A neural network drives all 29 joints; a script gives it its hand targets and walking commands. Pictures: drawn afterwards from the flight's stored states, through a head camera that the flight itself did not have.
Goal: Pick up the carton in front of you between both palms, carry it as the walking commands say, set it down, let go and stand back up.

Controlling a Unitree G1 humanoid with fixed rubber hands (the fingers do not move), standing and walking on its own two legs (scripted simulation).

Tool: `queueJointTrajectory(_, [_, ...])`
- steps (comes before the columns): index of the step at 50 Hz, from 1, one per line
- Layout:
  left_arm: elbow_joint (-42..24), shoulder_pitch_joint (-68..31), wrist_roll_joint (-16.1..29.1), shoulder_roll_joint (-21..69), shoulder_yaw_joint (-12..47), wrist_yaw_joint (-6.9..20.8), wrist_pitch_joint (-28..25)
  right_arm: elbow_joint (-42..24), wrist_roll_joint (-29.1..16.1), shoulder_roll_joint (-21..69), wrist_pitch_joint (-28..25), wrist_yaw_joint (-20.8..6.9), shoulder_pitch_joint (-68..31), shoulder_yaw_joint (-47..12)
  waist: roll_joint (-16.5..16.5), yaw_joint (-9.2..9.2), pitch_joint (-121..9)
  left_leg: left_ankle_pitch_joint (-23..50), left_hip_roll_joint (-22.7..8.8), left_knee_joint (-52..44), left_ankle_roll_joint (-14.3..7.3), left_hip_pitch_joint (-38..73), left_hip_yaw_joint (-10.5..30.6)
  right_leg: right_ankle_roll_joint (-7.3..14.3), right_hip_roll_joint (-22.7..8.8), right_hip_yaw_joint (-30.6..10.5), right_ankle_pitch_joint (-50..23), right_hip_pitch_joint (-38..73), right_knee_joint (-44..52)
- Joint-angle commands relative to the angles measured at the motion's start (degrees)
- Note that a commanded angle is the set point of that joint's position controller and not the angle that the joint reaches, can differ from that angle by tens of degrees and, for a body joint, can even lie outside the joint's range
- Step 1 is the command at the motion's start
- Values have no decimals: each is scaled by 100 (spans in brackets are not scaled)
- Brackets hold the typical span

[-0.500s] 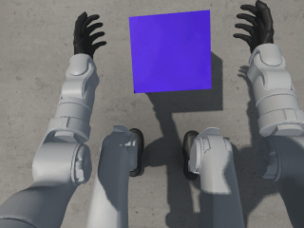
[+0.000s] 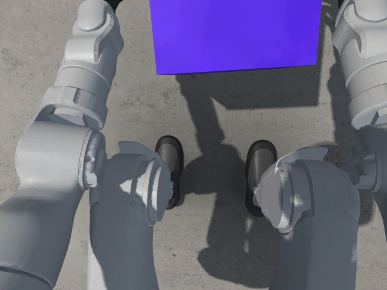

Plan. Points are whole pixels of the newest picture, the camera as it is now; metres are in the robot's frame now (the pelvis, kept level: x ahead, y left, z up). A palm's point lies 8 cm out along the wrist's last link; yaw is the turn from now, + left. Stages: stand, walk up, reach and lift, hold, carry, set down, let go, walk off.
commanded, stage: reach and lift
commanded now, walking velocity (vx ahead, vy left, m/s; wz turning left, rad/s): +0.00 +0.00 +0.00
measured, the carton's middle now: (228, 10) +0.53 -0.03 -0.24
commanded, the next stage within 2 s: none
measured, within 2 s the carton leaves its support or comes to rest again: leaves its support in 0.72 s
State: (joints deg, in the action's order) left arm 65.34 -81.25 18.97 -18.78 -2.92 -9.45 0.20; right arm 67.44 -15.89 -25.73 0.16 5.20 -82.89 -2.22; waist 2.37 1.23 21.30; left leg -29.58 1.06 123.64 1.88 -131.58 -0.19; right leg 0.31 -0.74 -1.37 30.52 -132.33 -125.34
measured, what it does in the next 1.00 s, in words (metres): stands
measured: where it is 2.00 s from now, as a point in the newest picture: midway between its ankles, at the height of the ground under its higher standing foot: (211, 187)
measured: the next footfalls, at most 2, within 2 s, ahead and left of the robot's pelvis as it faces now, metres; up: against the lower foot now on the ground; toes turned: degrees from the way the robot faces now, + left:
none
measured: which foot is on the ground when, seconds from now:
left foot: down 0.00-1.00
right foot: down 0.00-1.00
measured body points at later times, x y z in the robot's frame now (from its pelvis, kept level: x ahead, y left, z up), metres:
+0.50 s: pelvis +0.00 +0.00 +0.01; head +0.37 -0.03 +0.26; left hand +0.54 +0.13 -0.17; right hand +0.55 -0.18 -0.18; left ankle +0.13 +0.12 -0.33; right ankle +0.12 -0.12 -0.33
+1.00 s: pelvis +0.01 +0.01 +0.03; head +0.29 -0.04 +0.38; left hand +0.53 +0.11 -0.06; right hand +0.52 -0.19 -0.06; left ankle +0.13 +0.13 -0.33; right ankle +0.12 -0.12 -0.33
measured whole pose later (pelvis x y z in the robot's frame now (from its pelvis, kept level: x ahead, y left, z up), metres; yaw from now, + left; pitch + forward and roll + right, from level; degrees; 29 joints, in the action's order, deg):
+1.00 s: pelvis +0.01 +0.01 +0.03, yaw -3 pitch +38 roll +2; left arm 45.4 -61.5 3.1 -3.7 -19.8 -10.3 13.2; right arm 50.5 -1.1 -10.5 14.8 6.3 -66.3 11.5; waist 2.0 -0.1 0.2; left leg -32.7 3.6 120.0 3.5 -125.7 1.9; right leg -1.3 2.6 -2.4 30.8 -127.6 -120.1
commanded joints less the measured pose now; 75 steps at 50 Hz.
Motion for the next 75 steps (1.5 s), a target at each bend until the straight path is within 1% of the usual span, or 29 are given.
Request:
queueJointTrajectory(1, [-603,-627,198,-70,111,-37,-161,-871,-61,-666,-168,27,-1449,-31,-662,-163,-8164,1915,139,-692,112,3710,-239,-167,95,118,-2117,4456,867])
queueJointTrajectory(3, [-733,-434,217,27,120,-60,-167,-1002,-30,-621,-161,36,-1281,-4,-698,-210,-8241,1978,175,-679,110,3651,-260,-159,112,126,-2235,4550,876])
queueJointTrajectory(5, [-694,-337,183,54,80,-54,-147,-987,50,-545,-126,40,-1160,71,-723,-250,-7898,1788,193,-721,102,3348,-274,-154,110,118,-2113,4428,934])
queueJointTrajectory(10, [-409,-409,-171,-56,-239,11,-158,-419,230,-227,-65,-46,-956,199,-571,-126,-6538,1197,162,-869,85,2632,-256,-141,82,17,-1447,3524,1120])
queueJointTrajectory(14, [-402,-632,-323,13,-279,11,-217,-240,158,-31,-105,-75,-1114,73,-481,-27,-6385,1170,157,-918,84,2737,-225,-127,98,-22,-1285,3285,1176])
queueJointTrajectory(18, [-367,-962,-253,523,-16,4,-257,-204,46,350,-172,-58,-1464,-186,-463,-54,-6489,1200,234,-943,65,3007,-177,-101,160,-42,-1203,3269,1233])
queueJointTrajectory(21, [-262,-1059,-332,795,2,-28,-284,-177,173,557,-219,-29,-1625,-189,-483,-115,-6575,1200,317,-960,46,3223,-166,-100,221,-14,-1172,3357,1268])
queueJointTrajectory(22, [-199,-1040,-401,834,-45,-47,-299,-131,191,694,-227,-36,-1644,-214,-522,-44,-6596,1202,339,-973,34,3286,-178,-111,236,9,-1138,3349,1273])
queueJointTrajectory(24, [-340,-1626,-400,1994,271,146,-329,-189,140,1955,-244,-218,-2136,-590,-581,-43,-6633,1273,424,-937,-5,3178,-194,-87,331,21,-1207,3344,1254])
queueJointTrajectory(26, [-452,-2281,-526,3280,493,444,-259,-217,195,3304,-174,-512,-2671,-875,-591,-36,-6527,1216,513,-874,-23,3020,-224,-72,430,28,-1197,3240,1218])
queueJointTrajectory(28, [-508,-2675,-744,4197,486,744,-123,-243,348,4307,-48,-787,-2897,-847,-562,-63,-6327,1050,605,-818,-32,2836,-275,-54,504,89,-1084,3098,1177])
queueJointTrajectory(31, [-757,-2904,-979,5108,378,1087,90,-507,542,5271,148,-1097,-2967,-708,-526,-130,-6384,988,703,-724,-44,2879,-381,-15,605,214,-1071,3123,1097])
queueJointTrajectory(34, [-1214,-3058,-839,5800,517,1263,221,-990,436,5917,257,-1237,-3075,-810,-538,-173,-7109,1277,755,-633,-41,3157,-477,1,662,351,-1396,3454,1009])
queueJointTrajectory(38, [-2029,-3090,-439,6634,978,1302,413,-2237,122,6622,402,-1237,-3313,-1271,-582,-198,-9197,2066,810,-593,13,3886,-592,-40,716,475,-2363,4715,912])
queueJointTrajectory(41, [-2741,-3032,-377,7030,1253,1318,666,-3132,164,7012,661,-1195,-3177,-1437,-779,-267,-10312,2246,868,-694,39,3923,-629,-82,794,472,-2851,5653,970])
queueJointTrajectory(42, [-3093,-3198,-384,7015,1379,1328,702,-3329,210,7203,747,-1170,-3008,-1419,-813,-334,-10550,2011,881,-729,7,4103,-652,-86,841,505,-2436,5519,1118])
queueJointTrajectory(43, [-3241,-3087,-465,7158,1450,1349,825,-3445,341,7299,862,-1191,-2878,-1434,-772,-273,-10428,1905,887,-866,27,3879,-668,-85,858,478,-2449,5649,1190])
queueJointTrajectory(44, [-3441,-3040,-538,7207,1487,1385,922,-3454,478,7413,993,-1228,-2652,-1360,-762,-287,-10346,1852,903,-976,40,3704,-653,-86,883,469,-2554,5731,1227])
queueJointTrajectory(46, [-3674,-2959,-734,7284,1476,1461,1082,-3400,683,7768,1222,-1279,-2237,-1194,-698,-276,-10109,1550,928,-1168,19,3622,-664,-116,941,505,-2265,5484,1409])
queueJointTrajectory(47, [-3638,-2898,-886,7284,1406,1487,1150,-3211,795,7981,1322,-1305,-2017,-1092,-679,-255,-9704,1107,927,-1292,-41,3566,-681,-110,945,520,-1613,5062,1642])
queueJointTrajectory(49, [-3110,-2371,-1320,7417,1008,1542,1367,-2712,1121,8148,1509,-1423,-1650,-827,-611,-57,-8610,734,936,-1640,-80,3242,-622,-118,942,513,-1151,4412,1940])
queueJointTrajectory(52, [-2389,-1826,-1991,7340,268,1600,1563,-2068,1552,8239,1691,-1577,-1331,-260,-695,203,-7686,262,936,-2063,-144,3103,-597,-130,956,477,-486,3902,2351])
queueJointTrajectory(53, [-2215,-1756,-2161,7281,42,1619,1605,-1910,1676,8175,1724,-1616,-1337,-75,-718,254,-7489,145,929,-2187,-171,3067,-581,-123,951,453,-313,3818,2480])
queueJointTrajectory(55, [-2114,-1677,-2387,7316,-185,1634,1650,-1760,1897,8109,1739,-1655,-1325,229,-707,216,-7408,59,924,-2420,-182,3139,-531,-98,961,438,-185,3875,2695])
queueJointTrajectory(59, [-2219,-1761,-2363,7696,-4,1773,1699,-1766,2196,8107,1742,-1650,-1220,519,-437,-126,-7923,170,946,-2783,-99,3470,-463,-14,975,450,-445,4379,3019])
queueJointTrajectory(61, [-2313,-1669,-2327,7855,139,1815,1743,-1887,2247,8155,1764,-1663,-1128,492,-317,-219,-8201,309,962,-2960,-58,3808,-439,2,996,480,-607,4537,3149])
queueJointTrajectory(63, [-2426,-1550,-2261,8029,335,1835,1801,-2057,2203,8283,1800,-1688,-1033,332,-227,-253,-8481,442,978,-3120,-26,4132,-432,7,1008,493,-738,4765,3279])
queueJointTrajectory(68, [-2806,-1168,-2051,8314,862,1852,1931,-2596,1889,8581,1917,-1773,-800,-280,-185,-225,-8979,785,985,-3500,9,4885,-384,-35,1029,479,-1083,5414,3593])
queueJointTrajectory(75, [-3069,-448,-1879,8420,1335,1864,2010,-3028,1589,8910,2035,-1767,-244,-906,-399,-94,-8832,1038,967,-4056,-20,5553,-265,-139,1048,393,-1360,6258,4141])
